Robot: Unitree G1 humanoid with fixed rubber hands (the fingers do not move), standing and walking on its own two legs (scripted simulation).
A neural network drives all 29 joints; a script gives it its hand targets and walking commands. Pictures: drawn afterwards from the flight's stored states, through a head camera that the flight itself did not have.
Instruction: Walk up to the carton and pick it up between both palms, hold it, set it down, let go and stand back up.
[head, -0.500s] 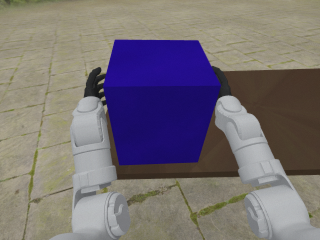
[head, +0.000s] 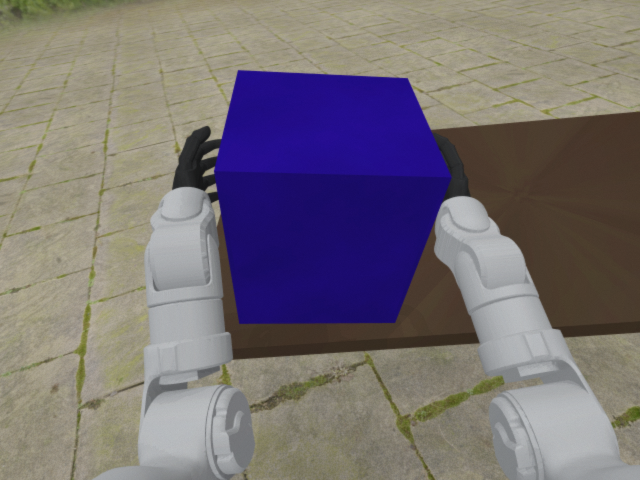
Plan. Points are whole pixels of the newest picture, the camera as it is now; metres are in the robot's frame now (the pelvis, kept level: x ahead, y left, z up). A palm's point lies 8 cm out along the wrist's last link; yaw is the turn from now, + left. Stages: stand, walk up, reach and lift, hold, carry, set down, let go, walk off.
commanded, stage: hold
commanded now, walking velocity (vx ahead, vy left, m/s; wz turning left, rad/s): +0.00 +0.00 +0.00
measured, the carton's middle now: (321, 204) +0.39 -0.01 +0.18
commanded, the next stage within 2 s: none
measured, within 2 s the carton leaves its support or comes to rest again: neither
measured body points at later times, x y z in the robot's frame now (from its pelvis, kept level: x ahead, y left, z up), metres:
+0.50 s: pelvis +0.00 -0.02 +0.00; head -0.05 +0.01 +0.44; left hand +0.37 +0.15 +0.21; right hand +0.38 -0.16 +0.21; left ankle +0.03 +0.10 -0.75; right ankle +0.04 -0.12 -0.75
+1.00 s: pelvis -0.01 -0.03 +0.00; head -0.06 +0.04 +0.44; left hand +0.36 +0.17 +0.19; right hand +0.38 -0.14 +0.23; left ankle +0.03 +0.10 -0.75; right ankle +0.04 -0.12 -0.75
